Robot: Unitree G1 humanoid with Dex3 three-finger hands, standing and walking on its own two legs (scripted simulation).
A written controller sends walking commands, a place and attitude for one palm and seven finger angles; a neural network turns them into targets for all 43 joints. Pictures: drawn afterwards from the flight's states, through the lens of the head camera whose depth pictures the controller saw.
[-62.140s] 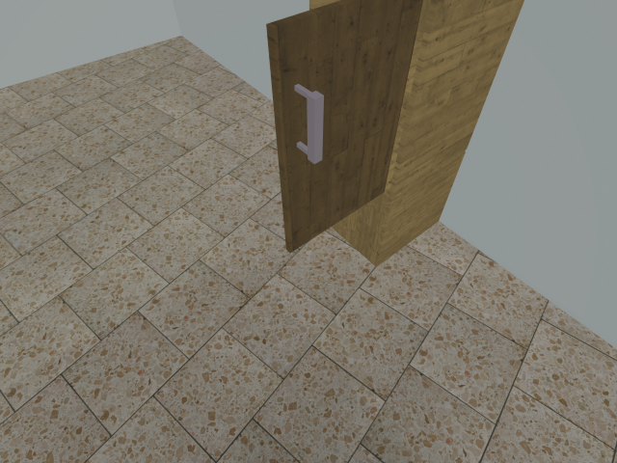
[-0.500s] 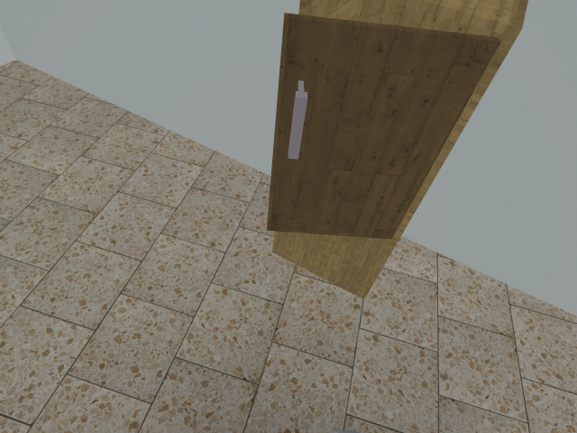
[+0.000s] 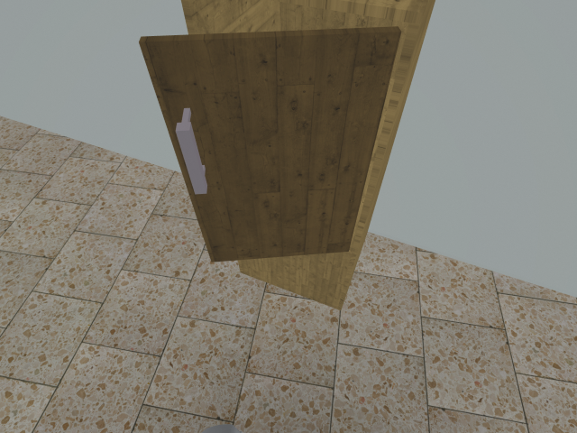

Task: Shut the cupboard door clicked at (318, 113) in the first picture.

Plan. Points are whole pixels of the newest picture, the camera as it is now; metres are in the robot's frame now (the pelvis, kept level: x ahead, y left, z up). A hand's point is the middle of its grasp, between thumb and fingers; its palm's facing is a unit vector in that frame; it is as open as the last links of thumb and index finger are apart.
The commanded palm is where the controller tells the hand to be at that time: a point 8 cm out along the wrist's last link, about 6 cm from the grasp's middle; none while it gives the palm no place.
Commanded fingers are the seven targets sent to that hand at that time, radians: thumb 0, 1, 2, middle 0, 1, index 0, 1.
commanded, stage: take the last steps up to it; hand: left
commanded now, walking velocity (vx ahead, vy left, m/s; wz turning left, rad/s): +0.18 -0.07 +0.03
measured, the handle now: (194, 152) +0.55 +0.17 +0.06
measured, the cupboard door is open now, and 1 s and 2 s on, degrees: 28 28 28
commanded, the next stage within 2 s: come to a stop and stand still in 0.08 s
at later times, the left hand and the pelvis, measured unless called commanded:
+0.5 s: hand out of the picture +0.12 +0.13 -0.18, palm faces +0.07 -0.98 -0.20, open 7.4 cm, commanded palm none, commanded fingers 0.00 0.90 0.90 -0.20 -0.30 -0.20 -0.30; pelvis +0.10 -0.05 -0.01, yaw +1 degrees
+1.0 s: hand out of the picture +0.12 +0.20 -0.17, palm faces +0.02 -0.96 -0.29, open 7.4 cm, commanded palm none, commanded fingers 0.00 0.90 0.90 -0.20 -0.30 -0.20 -0.30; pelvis +0.05 -0.02 -0.02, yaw +0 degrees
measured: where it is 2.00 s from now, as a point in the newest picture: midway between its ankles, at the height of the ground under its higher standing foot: outside the picture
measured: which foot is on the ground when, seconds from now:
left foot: up 0.00-0.18, down 0.20-0.50, up 0.52-0.78, down 0.80-1.00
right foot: down 0.00-0.22, up 0.24-0.40, down 0.42-1.00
